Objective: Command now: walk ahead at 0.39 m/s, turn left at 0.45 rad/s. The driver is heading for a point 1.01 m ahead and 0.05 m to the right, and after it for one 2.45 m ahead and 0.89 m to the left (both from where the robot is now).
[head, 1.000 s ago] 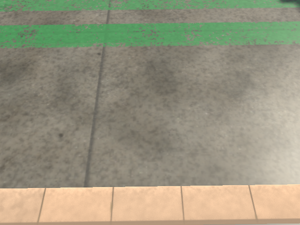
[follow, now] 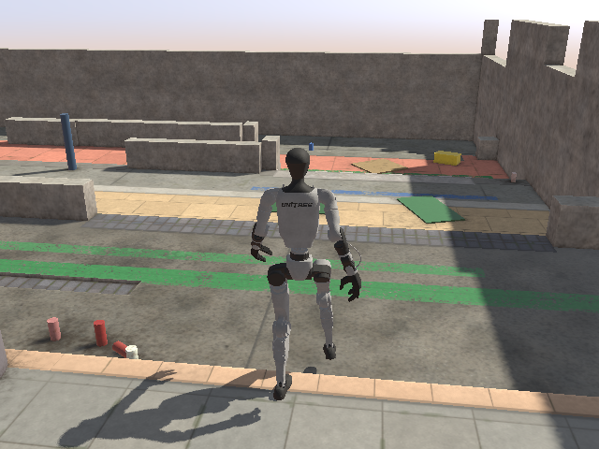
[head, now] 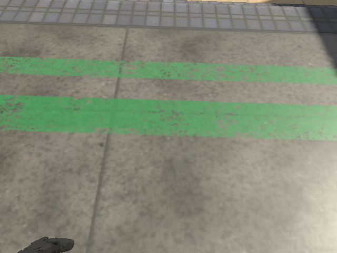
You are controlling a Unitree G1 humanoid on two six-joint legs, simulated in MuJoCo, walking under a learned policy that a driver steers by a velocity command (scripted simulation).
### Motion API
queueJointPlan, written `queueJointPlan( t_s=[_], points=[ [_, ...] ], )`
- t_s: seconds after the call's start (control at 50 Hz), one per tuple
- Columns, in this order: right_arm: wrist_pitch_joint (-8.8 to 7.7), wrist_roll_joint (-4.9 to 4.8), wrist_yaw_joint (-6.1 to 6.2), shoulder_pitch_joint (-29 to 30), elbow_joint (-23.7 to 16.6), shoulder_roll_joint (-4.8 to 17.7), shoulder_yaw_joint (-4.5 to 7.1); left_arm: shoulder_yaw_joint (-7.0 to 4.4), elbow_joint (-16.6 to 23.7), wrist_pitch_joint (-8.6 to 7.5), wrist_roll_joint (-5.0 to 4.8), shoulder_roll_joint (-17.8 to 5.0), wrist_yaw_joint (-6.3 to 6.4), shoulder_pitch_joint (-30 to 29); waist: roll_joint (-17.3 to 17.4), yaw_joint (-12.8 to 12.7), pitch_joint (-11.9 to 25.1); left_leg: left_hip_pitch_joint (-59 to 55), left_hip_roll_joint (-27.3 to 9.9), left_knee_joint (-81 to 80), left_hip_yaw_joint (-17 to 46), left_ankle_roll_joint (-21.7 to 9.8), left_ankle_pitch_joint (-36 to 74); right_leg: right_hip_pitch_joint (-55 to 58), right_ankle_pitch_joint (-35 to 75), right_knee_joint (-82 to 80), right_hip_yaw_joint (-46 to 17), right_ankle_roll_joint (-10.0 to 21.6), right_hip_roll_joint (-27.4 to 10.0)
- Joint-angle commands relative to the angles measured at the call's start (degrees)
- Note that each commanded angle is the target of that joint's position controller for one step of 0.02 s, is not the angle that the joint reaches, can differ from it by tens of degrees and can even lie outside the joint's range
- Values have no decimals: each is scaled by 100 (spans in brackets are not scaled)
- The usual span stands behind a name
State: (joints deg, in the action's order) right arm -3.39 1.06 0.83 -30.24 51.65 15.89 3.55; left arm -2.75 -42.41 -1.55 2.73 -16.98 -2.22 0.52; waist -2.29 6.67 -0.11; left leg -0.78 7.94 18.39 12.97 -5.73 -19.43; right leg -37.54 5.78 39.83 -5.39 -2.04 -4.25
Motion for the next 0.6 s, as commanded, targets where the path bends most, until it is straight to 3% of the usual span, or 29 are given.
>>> queueJointPlan(
  t_s=[0.02, 0.06, 0.1, 0.12, 0.14, 0.16, 0.18, 0.2, 0.22, 0.24, 0.26, 0.28, 0.3, 0.32, 0.36, 0.38, 0.4, 0.44, 0.46, 0.48, 0.5, 0.54, 0.58, 0.6],
  points=[
    [-44, -14, 89, 26, -285, 707, 159, -17, 594, -181, -18, -181, -38, -839, 629, 29, -476, 565, -1081, 529, 865, -575, 2100, 255, 830, -936, 190, 89, 254],
    [-49, 7, 174, 95, -310, 568, 118, 15, 472, -252, -48, -71, -18, -527, 537, 25, -360, 1019, -764, 1116, 712, -226, 1924, 1377, 1485, -1575, 215, 149, 374],
    [2, 87, 313, 26, -248, 527, 108, -10, 186, -314, -132, -129, 99, 108, 472, -135, -209, 554, -573, 2217, 691, -88, 1762, 1748, 2053, -2356, 10, 172, 197],
    [34, 45, 337, 38, -212, 559, 122, -38, -106, -376, -123, -165, 176, 821, 211, -434, -32, 520, -331, 3167, 468, -8, 1468, 2365, 2664, -2973, 114, 118, 152],
    [81, -76, 305, 36, -171, 597, 129, -117, -470, -436, -81, -318, 242, 1769, -159, -845, 275, 1121, -135, 4413, 119, 104, 857, 3659, 3400, -3165, 332, 79, 3],
    [150, -238, 276, -304, -127, 381, 109, -177, -671, -494, 18, -645, 216, 2370, -699, -861, 693, 2506, 271, 6180, -337, 238, -2600, 5243, 5877, -2266, -231, 201, -814],
    [224, -616, 365, -1293, -71, 206, 100, -192, -677, -508, -34, -869, 99, 3031, -971, -648, 2069, 3751, 475, 8360, -505, 492, -3979, 7262, 9577, 76, -960, 820, -2243],
    [236, -505, 402, -1323, -55, 479, 53, -212, -580, -419, -290, -795, -8, 3019, -862, -794, 2801, 4511, 174, 9006, -293, 500, -3581, 7573, 9460, 314, -1443, 1307, -2586],
    [294, -280, 372, -728, -107, 569, 38, -167, -343, -373, -369, -567, 70, 2375, -452, -827, 2546, 4701, -41, 9052, -407, 558, -2751, 6590, 7244, -430, -1412, 1633, -2379],
    [376, -92, 286, -69, -265, 581, 13, -62, -144, -342, -301, -313, 221, 1586, -240, -682, 2067, 4706, -256, 8780, -572, 635, -1965, 5480, 5422, -960, -1390, 1846, -2137],
    [484, 173, 151, 861, -461, 647, 20, 72, -93, -280, -288, -55, 358, 1334, 269, -737, 1318, 4195, -400, 8118, -657, 563, -1260, 4037, 4498, -1546, -1001, 1597, -1615],
    [615, 199, 71, 759, -523, 433, -25, 81, -218, -288, -204, -228, 411, 1486, -300, -603, 1043, 3846, -297, 8101, -596, 576, -997, 3274, 5379, -1528, -933, 1847, -1764],
    [713, 198, 70, 763, -566, 314, -75, 59, -305, -253, -186, -343, 420, 1584, -387, -506, 997, 3769, -287, 8110, -597, 579, -928, 2931, 5508, -1551, -896, 1952, -1755],
    [730, 204, 63, 875, -583, 469, -36, 15, -359, -255, -266, -458, 390, 1606, -304, -451, 727, 3615, -278, 7310, -411, 608, -359, 2446, 4779, -1754, -522, 1820, -1408],
    [743, 199, 69, 977, -556, 452, 6, 39, -380, -211, -212, -419, 363, 1641, -402, -437, 860, 3571, 5, 7316, -548, 646, -268, 2498, 5093, -1740, -321, 1768, -1149],
    [741, 145, 27, 1237, -692, 426, 9, 36, -447, -157, -250, -409, 370, 1686, -211, -391, 698, 3588, -30, 6408, -443, 723, 116, 2358, 4144, -1824, -119, 1724, -960],
    [759, 134, -8, 1269, -635, 296, -10, 97, -471, -140, -201, -222, 367, 1721, -285, -383, 744, 3454, -43, 6097, -504, 768, 379, 2322, 3301, -1934, -47, 1668, -842],
    [831, 160, -89, 1132, -468, 12, -104, 188, -479, -91, -147, 66, 331, 1600, -438, -303, 780, 3064, -342, 4968, -618, 804, 693, 2121, 113, -2313, -153, 1479, -620],
    [850, 221, -135, 1243, -431, -12, -145, 174, -487, -64, -163, 48, 300, 1562, -588, -344, 609, 2856, -509, 4200, -852, 795, 757, 1899, -1850, -2631, -245, 1326, -455],
    [835, 253, -168, 1568, -508, 8, -170, 101, -516, -29, -196, -147, 276, 1666, -842, -502, 336, 2725, -539, 3615, -1167, 797, 639, 1743, -2953, -2936, -483, 1269, -440],
    [793, 223, -180, 1902, -605, 19, -191, 37, -553, 8, -196, -306, 256, 1817, -949, -651, 107, 2558, -568, 3117, -1311, 782, 446, 1619, -3513, -3118, -694, 1262, -520],
    [669, 139, -164, 2106, -637, 90, -198, -62, -644, 76, -160, -504, 222, 2181, -847, -848, -49, 2120, -509, 2542, -1493, 667, -98, 1537, -4205, -3198, -1021, 1282, -736],
    [504, 72, -125, 1978, -573, 110, -206, -120, -697, 144, -158, -560, 221, 2370, -681, -856, -137, 1617, -423, 1973, -1579, 438, -504, 1397, -4780, -3186, -1269, 1288, -860],
    [412, 49, -97, 1761, -490, 61, -222, -135, -699, 185, -178, -530, 242, 2344, -556, -740, -221, 1205, -406, 1437, -1608, 269, -482, 1193, -5056, -3098, -1281, 1241, -812]
  ],
)
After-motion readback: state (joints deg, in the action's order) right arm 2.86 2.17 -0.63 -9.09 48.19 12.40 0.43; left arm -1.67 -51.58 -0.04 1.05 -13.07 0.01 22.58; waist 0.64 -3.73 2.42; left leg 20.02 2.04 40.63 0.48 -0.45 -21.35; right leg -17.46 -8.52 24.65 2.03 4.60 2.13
